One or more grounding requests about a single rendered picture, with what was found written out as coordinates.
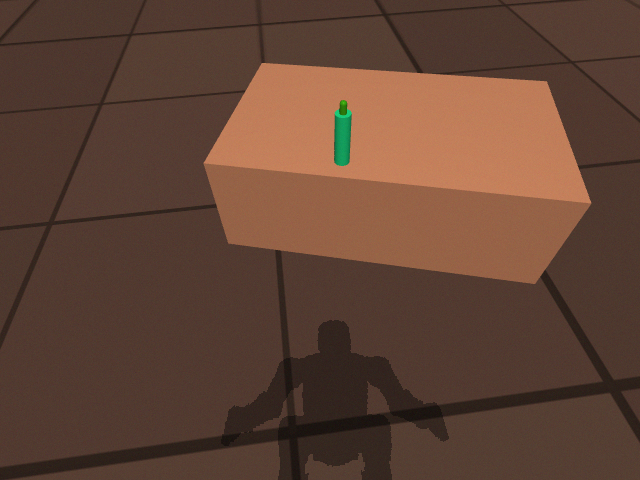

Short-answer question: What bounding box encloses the bottle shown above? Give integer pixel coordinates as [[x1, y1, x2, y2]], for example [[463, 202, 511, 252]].
[[334, 100, 352, 166]]

